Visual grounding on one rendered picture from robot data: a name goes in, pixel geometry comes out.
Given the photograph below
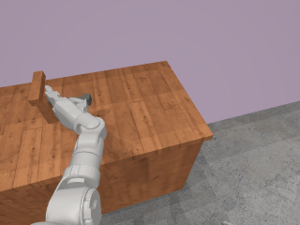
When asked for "left robot upper arm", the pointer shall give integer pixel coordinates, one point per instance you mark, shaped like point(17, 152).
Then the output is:
point(74, 206)

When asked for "tap lever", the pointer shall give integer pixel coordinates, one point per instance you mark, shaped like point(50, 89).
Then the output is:
point(83, 97)

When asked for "left robot hand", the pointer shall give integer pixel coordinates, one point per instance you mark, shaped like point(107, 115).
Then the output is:
point(67, 110)

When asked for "left robot forearm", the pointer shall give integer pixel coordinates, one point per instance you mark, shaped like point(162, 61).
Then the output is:
point(83, 170)

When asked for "counter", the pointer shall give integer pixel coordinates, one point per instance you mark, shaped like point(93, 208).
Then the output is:
point(154, 134)

